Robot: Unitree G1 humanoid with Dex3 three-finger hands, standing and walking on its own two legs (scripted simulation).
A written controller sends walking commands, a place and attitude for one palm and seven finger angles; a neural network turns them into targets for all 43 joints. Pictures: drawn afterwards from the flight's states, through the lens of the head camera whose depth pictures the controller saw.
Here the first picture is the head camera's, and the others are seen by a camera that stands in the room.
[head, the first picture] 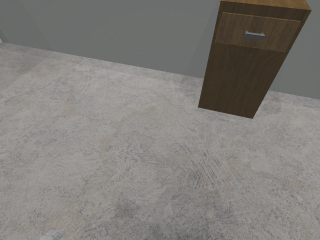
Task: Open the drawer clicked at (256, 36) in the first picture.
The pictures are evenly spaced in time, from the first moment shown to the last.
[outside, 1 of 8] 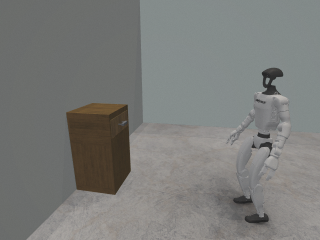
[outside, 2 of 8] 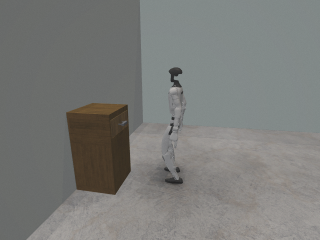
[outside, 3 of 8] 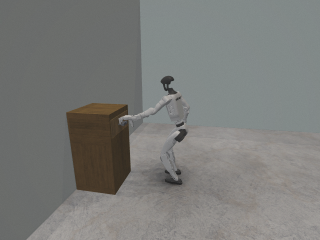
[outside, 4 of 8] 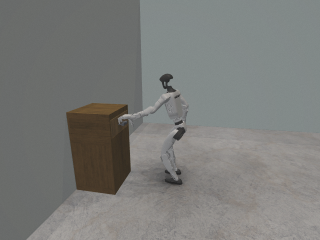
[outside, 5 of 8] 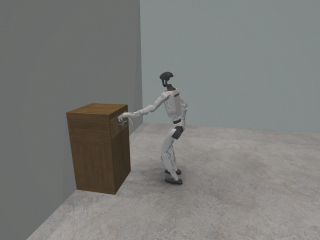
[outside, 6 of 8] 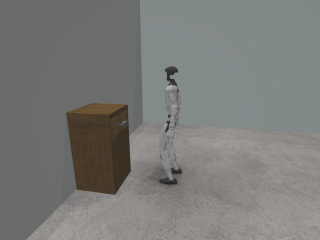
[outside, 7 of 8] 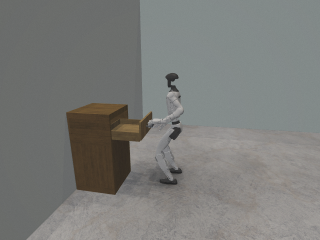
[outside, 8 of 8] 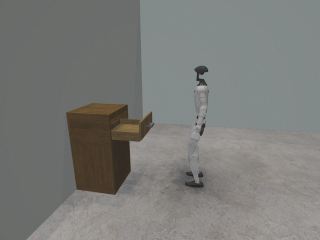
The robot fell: no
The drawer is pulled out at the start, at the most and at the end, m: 0.00 0.30 0.30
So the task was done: yes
